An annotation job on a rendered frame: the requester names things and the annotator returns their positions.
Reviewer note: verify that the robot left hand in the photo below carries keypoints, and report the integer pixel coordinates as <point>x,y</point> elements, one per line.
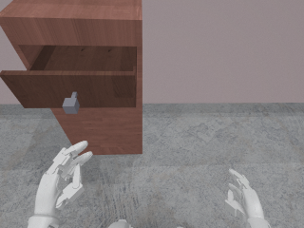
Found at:
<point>48,199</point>

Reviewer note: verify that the robot right forearm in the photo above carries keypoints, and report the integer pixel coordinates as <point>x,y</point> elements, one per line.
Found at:
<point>256,222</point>

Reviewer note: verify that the robot right hand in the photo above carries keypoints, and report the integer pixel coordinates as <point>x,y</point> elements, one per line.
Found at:
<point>247,204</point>

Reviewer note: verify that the cabinet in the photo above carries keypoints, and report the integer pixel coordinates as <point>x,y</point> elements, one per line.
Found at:
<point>30,24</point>

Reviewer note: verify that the robot left forearm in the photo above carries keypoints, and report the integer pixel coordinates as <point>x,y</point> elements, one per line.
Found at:
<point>43,221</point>

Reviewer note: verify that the handle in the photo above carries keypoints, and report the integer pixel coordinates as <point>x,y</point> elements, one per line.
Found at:
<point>71,105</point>

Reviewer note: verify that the drawer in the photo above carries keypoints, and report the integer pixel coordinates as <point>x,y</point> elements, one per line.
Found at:
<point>102,76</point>

